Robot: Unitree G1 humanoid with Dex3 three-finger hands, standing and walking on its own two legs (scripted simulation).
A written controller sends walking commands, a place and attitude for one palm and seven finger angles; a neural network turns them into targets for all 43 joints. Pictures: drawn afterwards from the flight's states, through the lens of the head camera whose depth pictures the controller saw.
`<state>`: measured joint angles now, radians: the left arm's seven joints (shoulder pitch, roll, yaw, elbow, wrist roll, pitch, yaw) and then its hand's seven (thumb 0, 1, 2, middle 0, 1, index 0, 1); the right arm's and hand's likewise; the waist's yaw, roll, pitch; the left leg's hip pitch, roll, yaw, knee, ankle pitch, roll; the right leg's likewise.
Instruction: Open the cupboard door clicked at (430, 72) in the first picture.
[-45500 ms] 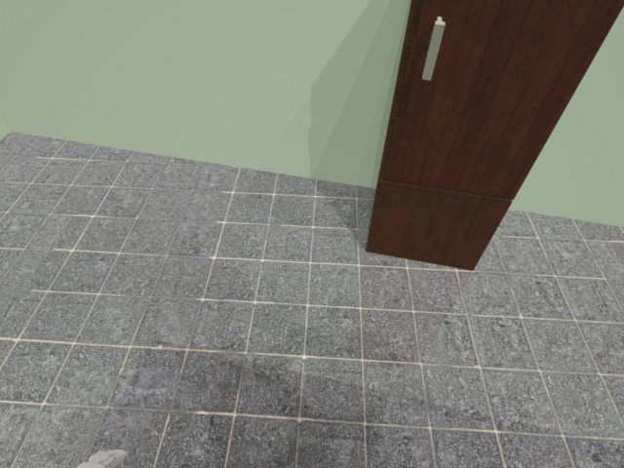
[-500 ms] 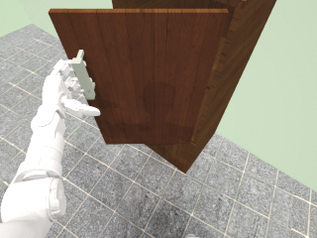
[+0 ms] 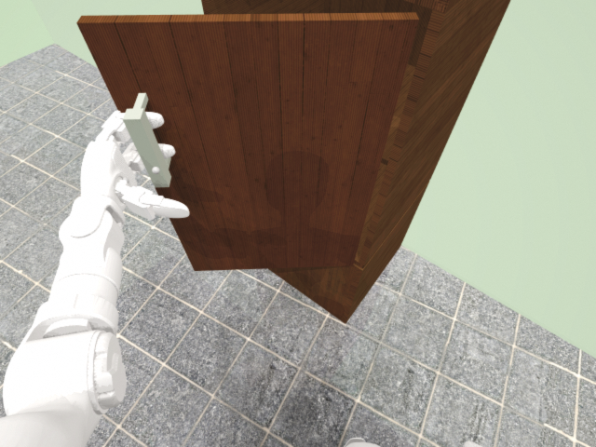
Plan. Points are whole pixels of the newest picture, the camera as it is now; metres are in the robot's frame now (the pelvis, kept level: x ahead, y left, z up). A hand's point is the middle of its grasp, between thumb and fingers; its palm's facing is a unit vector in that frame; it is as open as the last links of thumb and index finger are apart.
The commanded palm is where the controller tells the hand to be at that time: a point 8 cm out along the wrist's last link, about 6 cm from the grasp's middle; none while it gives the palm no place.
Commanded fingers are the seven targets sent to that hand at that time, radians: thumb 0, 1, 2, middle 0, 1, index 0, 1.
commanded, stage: slide the fingers in behind the handle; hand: left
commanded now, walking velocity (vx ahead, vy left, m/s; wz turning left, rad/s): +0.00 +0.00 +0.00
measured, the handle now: (152, 141) +0.51 +0.21 +0.11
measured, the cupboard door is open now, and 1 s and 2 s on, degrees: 40 40 79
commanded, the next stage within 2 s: close the thumb around the handle in 0.04 s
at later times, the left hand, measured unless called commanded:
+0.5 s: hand (155, 169) +0.45 +0.19 +0.12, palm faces +0.01 -1.00 +0.01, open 10.4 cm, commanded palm +0.43 +0.24 +0.11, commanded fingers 0.00 0.56 0.76 -0.38 -1.31 -0.38 -1.31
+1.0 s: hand (161, 167) +0.46 +0.18 +0.11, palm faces +0.03 -1.00 +0.00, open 5.8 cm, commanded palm +0.42 +0.23 +0.11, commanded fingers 0.00 0.90 0.90 -0.40 -1.35 -0.40 -1.35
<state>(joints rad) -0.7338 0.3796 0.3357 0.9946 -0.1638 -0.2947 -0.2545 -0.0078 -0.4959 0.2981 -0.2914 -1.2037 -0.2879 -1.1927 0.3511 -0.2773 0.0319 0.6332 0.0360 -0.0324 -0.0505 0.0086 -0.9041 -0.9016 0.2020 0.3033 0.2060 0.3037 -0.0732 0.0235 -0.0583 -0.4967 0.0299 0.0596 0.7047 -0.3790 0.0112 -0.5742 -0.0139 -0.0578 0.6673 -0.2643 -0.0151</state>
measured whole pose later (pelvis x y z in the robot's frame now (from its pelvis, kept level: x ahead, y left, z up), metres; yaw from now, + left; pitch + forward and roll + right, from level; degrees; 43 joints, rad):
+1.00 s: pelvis +0.00 +0.00 +0.00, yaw +0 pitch +10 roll -1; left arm -0.75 0.36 0.32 0.99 -0.15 -0.30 -0.21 0.01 0.72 0.82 -0.36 -1.35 -0.35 -1.35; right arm 0.37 -0.27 0.03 0.64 0.03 -0.03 -0.04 0.01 -0.90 -0.90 0.20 0.30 0.21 0.30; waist -0.08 0.03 -0.07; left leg -0.51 0.03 0.06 0.71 -0.38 0.02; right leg -0.58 -0.02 -0.06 0.67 -0.27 -0.01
